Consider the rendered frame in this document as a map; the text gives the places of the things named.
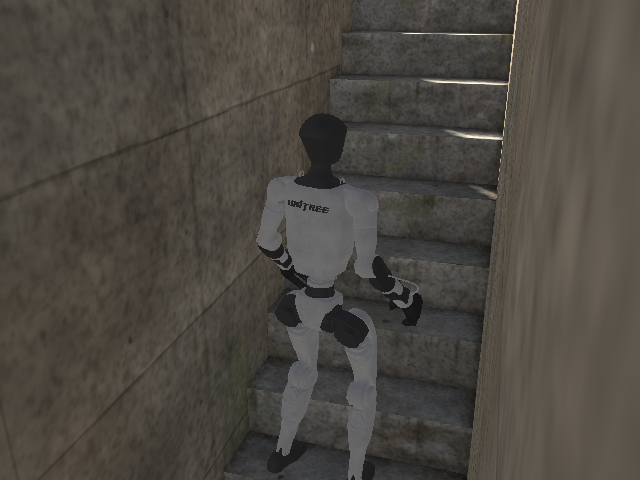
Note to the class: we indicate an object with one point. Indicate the stairs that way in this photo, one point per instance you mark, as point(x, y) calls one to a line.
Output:
point(423, 94)

